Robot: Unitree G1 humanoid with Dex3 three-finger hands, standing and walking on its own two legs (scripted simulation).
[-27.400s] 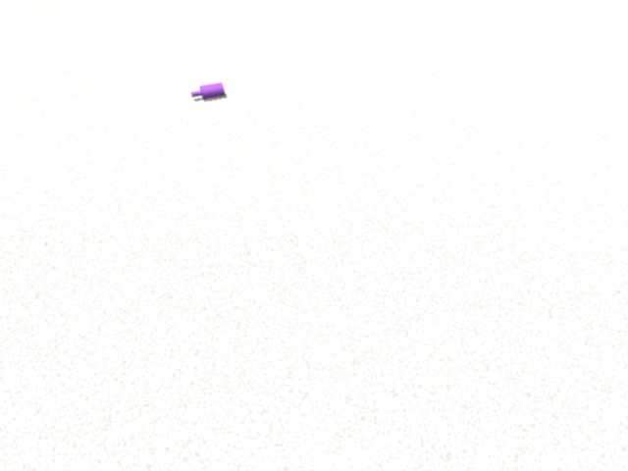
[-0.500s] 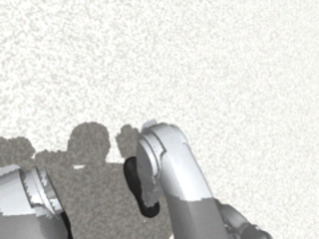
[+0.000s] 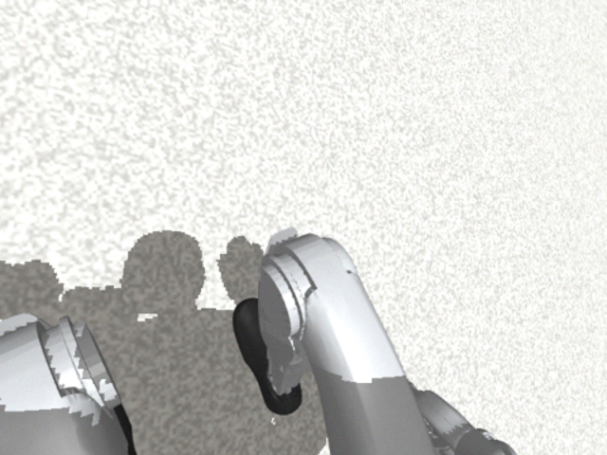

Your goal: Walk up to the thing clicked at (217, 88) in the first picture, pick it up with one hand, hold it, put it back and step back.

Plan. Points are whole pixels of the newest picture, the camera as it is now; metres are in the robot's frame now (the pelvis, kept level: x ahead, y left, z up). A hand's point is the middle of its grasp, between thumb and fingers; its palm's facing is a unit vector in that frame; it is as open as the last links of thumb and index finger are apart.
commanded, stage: open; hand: left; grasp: from above
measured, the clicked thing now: out of the picture +0.44 +0.37 -0.27
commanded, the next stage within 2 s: withdraw in 0.20 s
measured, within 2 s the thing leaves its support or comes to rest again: neither
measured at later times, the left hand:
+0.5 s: hand out of the picture +0.45 +0.34 -0.22, palm faces -0.40 -0.14 -0.91, open 14.1 cm
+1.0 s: hand out of the picture +0.43 +0.36 -0.05, palm faces -0.50 -0.12 -0.86, open 13.9 cm
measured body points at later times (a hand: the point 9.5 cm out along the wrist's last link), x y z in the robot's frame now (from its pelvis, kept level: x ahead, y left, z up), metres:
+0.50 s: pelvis +0.00 +0.00 +0.00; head +0.27 +0.13 +0.34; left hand +0.47 +0.35 -0.17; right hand +0.06 -0.26 -0.06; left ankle +0.06 +0.13 -0.27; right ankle +0.11 -0.12 -0.27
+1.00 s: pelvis -0.01 -0.01 +0.07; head +0.21 +0.08 +0.45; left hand +0.45 +0.37 +0.00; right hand +0.10 -0.27 -0.03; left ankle +0.06 +0.13 -0.27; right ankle +0.11 -0.12 -0.27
